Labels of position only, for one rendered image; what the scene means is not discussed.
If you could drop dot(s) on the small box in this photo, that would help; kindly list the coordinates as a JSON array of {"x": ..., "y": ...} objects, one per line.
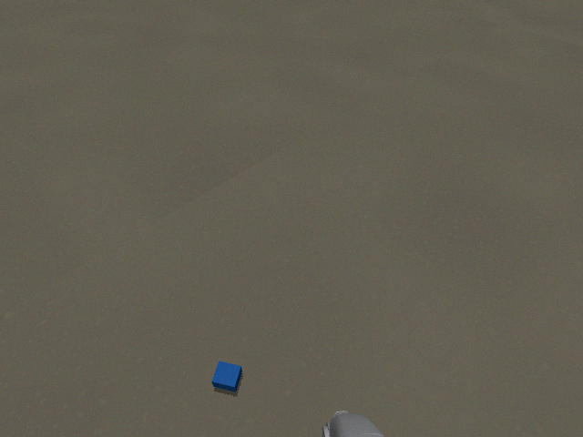
[{"x": 227, "y": 376}]

